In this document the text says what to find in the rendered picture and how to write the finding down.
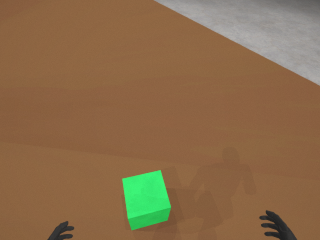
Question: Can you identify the carton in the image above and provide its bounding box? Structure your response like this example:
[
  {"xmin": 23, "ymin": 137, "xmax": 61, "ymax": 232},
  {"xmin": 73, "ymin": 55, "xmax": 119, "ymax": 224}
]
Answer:
[{"xmin": 122, "ymin": 170, "xmax": 171, "ymax": 230}]

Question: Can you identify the right robot hand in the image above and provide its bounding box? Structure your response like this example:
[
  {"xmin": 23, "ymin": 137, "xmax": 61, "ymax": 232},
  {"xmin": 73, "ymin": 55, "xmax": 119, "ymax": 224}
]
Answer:
[{"xmin": 259, "ymin": 210, "xmax": 297, "ymax": 240}]

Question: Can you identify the left robot hand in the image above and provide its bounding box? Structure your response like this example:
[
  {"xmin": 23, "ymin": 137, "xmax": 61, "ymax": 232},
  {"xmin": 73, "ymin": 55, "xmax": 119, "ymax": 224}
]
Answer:
[{"xmin": 47, "ymin": 221, "xmax": 74, "ymax": 240}]

